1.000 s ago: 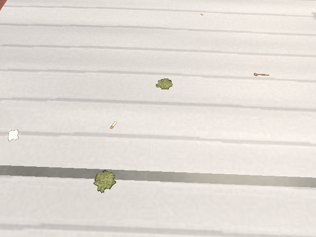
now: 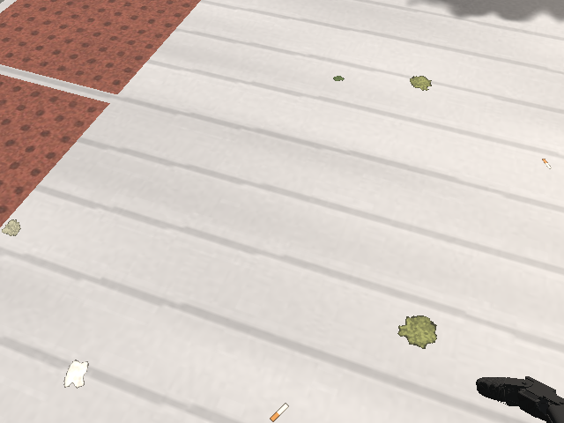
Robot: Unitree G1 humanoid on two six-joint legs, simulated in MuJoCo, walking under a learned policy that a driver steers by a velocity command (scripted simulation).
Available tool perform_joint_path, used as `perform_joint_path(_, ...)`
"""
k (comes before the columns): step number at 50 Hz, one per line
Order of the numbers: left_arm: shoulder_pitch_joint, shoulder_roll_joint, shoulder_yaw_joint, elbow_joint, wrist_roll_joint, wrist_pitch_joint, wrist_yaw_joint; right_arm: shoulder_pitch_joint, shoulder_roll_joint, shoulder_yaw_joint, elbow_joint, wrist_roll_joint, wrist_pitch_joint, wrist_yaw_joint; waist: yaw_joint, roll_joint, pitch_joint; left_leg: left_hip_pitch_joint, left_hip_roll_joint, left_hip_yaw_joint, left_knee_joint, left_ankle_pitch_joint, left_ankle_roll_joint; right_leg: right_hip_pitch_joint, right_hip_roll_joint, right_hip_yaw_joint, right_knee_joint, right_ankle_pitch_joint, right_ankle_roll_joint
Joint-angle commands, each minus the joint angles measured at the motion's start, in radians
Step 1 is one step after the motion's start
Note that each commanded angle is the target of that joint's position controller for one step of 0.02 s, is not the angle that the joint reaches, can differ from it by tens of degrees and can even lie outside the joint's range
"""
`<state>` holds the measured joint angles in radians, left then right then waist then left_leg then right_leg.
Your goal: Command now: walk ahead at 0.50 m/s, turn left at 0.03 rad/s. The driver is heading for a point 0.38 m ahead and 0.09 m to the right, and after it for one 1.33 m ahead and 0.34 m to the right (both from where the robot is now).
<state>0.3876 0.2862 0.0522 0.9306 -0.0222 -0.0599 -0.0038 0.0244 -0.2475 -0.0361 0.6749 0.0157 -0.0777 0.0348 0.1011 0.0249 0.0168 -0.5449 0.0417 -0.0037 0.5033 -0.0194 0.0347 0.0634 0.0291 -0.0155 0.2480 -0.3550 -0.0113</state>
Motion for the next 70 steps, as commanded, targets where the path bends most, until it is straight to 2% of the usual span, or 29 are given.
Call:
perform_joint_path(1,-0.031,0.175,0.036,-0.042,-0.001,0.007,0.012,0.173,-0.170,-0.067,-0.011,-0.006,-0.017,-0.004,-0.169,-0.101,-0.111,0.316,-0.046,0.042,-0.043,-0.022,0.066,-0.052,-0.221,0.065,0.257,0.834,-0.110)
perform_joint_path(2,-0.037,0.135,0.017,-0.069,0.020,0.004,0.014,0.357,-0.235,-0.088,0.027,-0.017,-0.013,-0.016,-0.239,-0.024,-0.257,0.624,0.103,-0.114,0.008,0.020,0.128,-0.243,-0.171,0.029,0.536,0.624,-0.075)
perform_joint_path(3,0.090,0.011,-0.021,-0.084,0.024,-0.017,0.005,0.414,-0.317,-0.104,0.049,-0.019,-0.007,-0.015,-0.180,0.242,-0.388,0.965,0.336,-0.577,-0.070,-0.166,0.290,-0.648,0.011,0.007,0.902,-0.022,-0.010)
perform_joint_path(4,0.043,0.097,-0.003,-0.068,0.006,-0.038,-0.003,0.427,-0.219,-0.079,0.049,-0.007,-0.002,-0.014,-0.217,0.195,-0.396,0.958,0.344,-0.710,-0.167,-0.297,0.289,-0.772,-0.010,0.131,1.029,-0.223,-0.016)
perform_joint_path(5,-0.051,0.153,0.014,-0.103,-0.018,-0.051,-0.009,0.352,-0.187,-0.064,0.043,-0.007,-0.004,-0.016,-0.209,0.138,-0.232,0.830,0.308,-0.567,-0.192,-0.284,0.246,-0.841,-0.061,0.123,1.053,-0.155,-0.028)
perform_joint_path(6,-0.106,0.144,0.012,-0.113,-0.021,-0.053,-0.007,0.284,-0.166,-0.056,0.034,-0.013,-0.004,-0.018,-0.182,0.062,-0.147,0.687,0.272,-0.440,-0.214,-0.202,0.220,-0.817,-0.108,0.099,1.014,-0.066,-0.028)
perform_joint_path(8,-0.108,0.125,0.019,-0.106,-0.004,-0.034,-0.003,0.204,-0.114,-0.043,0.034,-0.029,-0.016,-0.014,-0.119,0.056,-0.067,0.488,0.214,-0.289,-0.283,-0.078,0.191,-0.720,-0.162,0.104,0.918,0.034,-0.017)
perform_joint_path(13,-0.130,0.068,0.016,-0.116,-0.002,0.014,0.005,0.206,-0.140,-0.056,0.083,-0.033,-0.043,-0.022,-0.091,0.037,-0.001,0.378,0.207,-0.107,-0.390,0.005,0.192,-0.735,-0.168,0.139,0.790,0.187,0.019)
perform_joint_path(19,-0.294,0.037,0.005,-0.170,0.006,0.002,-0.022,0.242,-0.168,-0.059,0.124,-0.027,-0.036,-0.042,-0.148,0.015,0.042,0.429,0.173,0.088,-0.410,0.068,0.135,-0.717,-0.136,0.063,0.480,0.471,0.012)
perform_joint_path(24,-0.410,0.036,0.000,-0.251,0.004,0.004,-0.052,0.314,-0.193,-0.070,0.170,-0.008,0.002,-0.048,-0.182,0.012,0.074,0.635,0.236,0.137,-0.322,0.201,0.115,-0.788,-0.113,0.005,0.369,0.348,-0.032)
perform_joint_path(26,-0.387,0.058,0.012,-0.269,0.003,0.006,-0.063,0.294,-0.217,-0.076,0.165,-0.003,0.020,-0.056,-0.148,0.043,0.040,0.677,0.245,0.166,-0.217,0.484,0.091,-0.714,-0.068,-0.048,0.360,0.243,-0.066)
perform_joint_path(28,-0.220,0.115,0.046,-0.243,0.001,0.011,-0.062,0.271,-0.238,-0.081,0.154,-0.002,0.039,-0.069,-0.048,0.069,-0.069,0.654,0.222,0.202,0.039,0.765,0.057,-0.477,0.013,-0.102,0.346,0.182,-0.113)
perform_joint_path(29,-0.054,0.178,0.081,-0.203,-0.001,0.014,-0.048,0.265,-0.229,-0.075,0.144,-0.003,0.041,-0.076,0.035,0.035,-0.155,0.517,0.180,0.222,0.271,0.670,0.019,-0.210,0.027,-0.059,0.288,0.239,-0.156)
perform_joint_path(30,0.052,0.299,0.116,-0.187,-0.001,0.022,-0.026,0.336,-0.136,-0.044,0.101,-0.034,0.021,-0.067,0.016,-0.181,-0.273,0.113,0.071,0.220,0.649,0.105,-0.044,0.185,-0.220,0.359,0.288,0.226,-0.297)
perform_joint_path(31,0.029,0.297,0.103,-0.213,-0.006,0.014,-0.027,0.333,-0.087,-0.018,0.079,-0.030,-0.022,-0.049,-0.020,-0.236,-0.403,-0.152,-0.106,0.008,0.878,-0.570,-0.068,0.362,-0.378,0.845,0.103,0.102,-0.438)
perform_joint_path(32,0.028,0.218,0.079,-0.214,0.004,0.007,-0.028,0.214,-0.167,-0.040,0.056,0.011,-0.054,-0.031,0.032,-0.146,-0.334,-0.266,-0.040,-0.101,0.911,-0.520,-0.040,0.331,-0.350,0.745,0.060,0.084,-0.378)
perform_joint_path(33,-0.017,0.179,0.070,-0.216,0.005,0.000,-0.026,0.161,-0.167,-0.037,0.036,0.026,-0.071,-0.027,0.012,-0.105,-0.213,-0.286,0.004,-0.086,0.848,-0.435,-0.018,0.198,-0.310,0.599,0.058,0.131,-0.336)
perform_joint_path(35,-0.141,0.117,0.050,-0.246,0.011,-0.002,-0.021,0.162,-0.174,-0.049,0.050,-0.014,-0.066,-0.040,-0.075,-0.041,-0.085,-0.160,0.071,-0.077,0.671,-0.333,-0.029,-0.088,-0.234,0.417,0.026,0.311,-0.288)
perform_joint_path(39,-0.162,0.144,0.056,-0.270,0.015,-0.006,-0.002,0.175,-0.134,-0.046,0.038,-0.031,-0.024,-0.042,-0.122,-0.065,-0.048,-0.059,0.066,-0.050,0.501,-0.236,-0.088,-0.289,-0.180,0.311,-0.032,0.461,-0.294)
perform_joint_path(44,-0.088,0.152,0.059,-0.245,0.005,0.001,0.017,0.002,-0.086,-0.021,-0.003,-0.023,-0.030,-0.028,-0.044,-0.104,-0.024,0.034,0.005,-0.023,0.121,0.116,-0.107,-0.338,-0.115,0.217,-0.022,0.343,-0.216)
perform_joint_path(49,-0.014,0.148,0.056,-0.201,0.004,0.005,0.015,-0.054,-0.135,-0.032,-0.029,-0.011,-0.048,-0.006,-0.025,-0.119,-0.002,0.026,-0.001,-0.050,0.005,0.071,-0.051,-0.182,-0.203,0.313,0.060,0.291,-0.194)
perform_joint_path(52,-0.036,0.143,0.054,-0.200,0.009,0.014,0.016,0.076,-0.172,-0.052,0.003,-0.016,-0.057,-0.008,-0.104,-0.138,-0.037,0.183,-0.032,-0.006,-0.051,-0.023,0.011,-0.135,-0.189,0.315,0.199,0.508,-0.156)
perform_joint_path(53,-0.040,0.109,0.040,-0.210,0.016,0.014,0.014,0.203,-0.210,-0.068,0.027,-0.027,-0.061,-0.013,-0.162,-0.104,-0.145,0.389,0.031,-0.059,-0.022,0.006,0.059,-0.189,-0.132,0.265,0.386,0.537,-0.126)
perform_joint_path(54,0.053,0.054,0.020,-0.226,0.016,0.005,0.016,0.339,-0.292,-0.088,0.045,-0.041,-0.060,-0.015,-0.169,0.075,-0.307,0.751,0.228,-0.369,-0.015,-0.062,0.185,-0.468,-0.008,0.169,0.723,0.304,-0.058)
perform_joint_path(55,0.106,0.040,0.011,-0.221,0.001,-0.006,0.016,0.419,-0.279,-0.092,0.091,-0.018,-0.046,-0.004,-0.172,0.310,-0.365,0.892,0.347,-0.741,-0.173,-0.320,0.279,-0.715,0.070,0.148,0.968,-0.207,-0.015)
perform_joint_path(56,0.031,0.128,0.029,-0.228,-0.012,-0.012,0.013,0.382,-0.206,-0.068,0.081,0.003,-0.043,-0.003,-0.191,0.178,-0.237,0.820,0.332,-0.725,-0.215,-0.498,0.241,-0.829,0.012,0.202,1.057,-0.187,-0.023)
perform_joint_path(58,-0.132,0.130,0.029,-0.268,0.002,-0.017,0.009,0.267,-0.158,-0.048,0.063,-0.018,-0.029,-0.008,-0.169,0.036,-0.050,0.569,0.254,-0.481,-0.250,-0.364,0.194,-0.834,-0.073,0.129,0.996,-0.037,-0.028)
perform_joint_path(62,-0.103,0.073,0.027,-0.257,0.012,-0.007,0.005,0.230,-0.129,-0.035,0.073,-0.020,-0.035,-0.011,-0.107,0.081,-0.031,0.413,0.175,-0.291,-0.319,-0.091,0.192,-0.713,-0.133,0.095,0.826,0.062,-0.009)
perform_joint_path(70,-0.339,0.023,0.003,-0.316,0.011,-0.020,-0.010,0.323,-0.193,-0.049,0.134,0.002,-0.016,-0.029,-0.177,0.042,0.015,0.423,0.134,-0.097,-0.356,0.060,0.163,-0.668,-0.106,0.031,0.382,0.414,0.027)
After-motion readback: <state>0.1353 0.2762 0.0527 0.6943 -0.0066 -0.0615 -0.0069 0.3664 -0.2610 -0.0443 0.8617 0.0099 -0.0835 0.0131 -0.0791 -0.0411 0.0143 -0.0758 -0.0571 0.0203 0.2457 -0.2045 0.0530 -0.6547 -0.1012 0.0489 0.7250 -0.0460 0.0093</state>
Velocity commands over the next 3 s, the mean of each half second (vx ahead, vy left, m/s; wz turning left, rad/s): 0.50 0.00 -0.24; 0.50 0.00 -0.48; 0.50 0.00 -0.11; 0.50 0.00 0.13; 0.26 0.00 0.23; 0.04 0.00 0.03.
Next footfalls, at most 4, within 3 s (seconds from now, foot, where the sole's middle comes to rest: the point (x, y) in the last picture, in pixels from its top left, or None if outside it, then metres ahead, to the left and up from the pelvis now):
0.04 left None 0.19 0.12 -0.77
0.58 right None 0.46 -0.15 -0.77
1.06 left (343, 295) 0.80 -0.05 -0.77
1.58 right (470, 259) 0.95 -0.39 -0.77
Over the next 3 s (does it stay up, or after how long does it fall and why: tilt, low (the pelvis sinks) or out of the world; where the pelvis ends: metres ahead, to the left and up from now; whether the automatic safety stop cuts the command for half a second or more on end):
stays up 1.30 -0.41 0.00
